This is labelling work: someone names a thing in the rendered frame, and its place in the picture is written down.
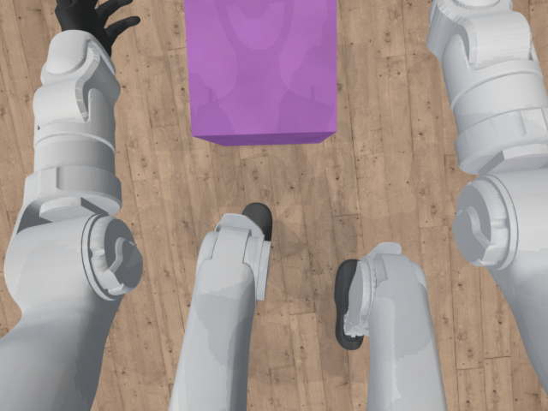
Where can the robot right forearm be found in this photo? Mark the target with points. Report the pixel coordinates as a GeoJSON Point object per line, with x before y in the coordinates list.
{"type": "Point", "coordinates": [494, 84]}

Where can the robot left forearm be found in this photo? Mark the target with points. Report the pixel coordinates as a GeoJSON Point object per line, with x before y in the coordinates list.
{"type": "Point", "coordinates": [74, 135]}

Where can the robot right upper arm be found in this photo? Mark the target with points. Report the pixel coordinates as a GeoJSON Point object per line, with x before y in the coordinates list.
{"type": "Point", "coordinates": [501, 223]}

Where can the carton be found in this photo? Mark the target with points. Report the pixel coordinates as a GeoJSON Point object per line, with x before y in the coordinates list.
{"type": "Point", "coordinates": [262, 72]}

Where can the robot left upper arm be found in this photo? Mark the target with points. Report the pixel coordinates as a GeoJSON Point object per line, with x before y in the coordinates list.
{"type": "Point", "coordinates": [68, 278]}

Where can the left robot foot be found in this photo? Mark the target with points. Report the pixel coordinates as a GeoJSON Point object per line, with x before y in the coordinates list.
{"type": "Point", "coordinates": [261, 215]}

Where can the robot left hand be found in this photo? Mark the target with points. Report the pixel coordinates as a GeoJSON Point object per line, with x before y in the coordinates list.
{"type": "Point", "coordinates": [82, 15]}

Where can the robot left shin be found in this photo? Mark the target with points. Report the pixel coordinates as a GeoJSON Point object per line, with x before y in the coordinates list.
{"type": "Point", "coordinates": [228, 219]}

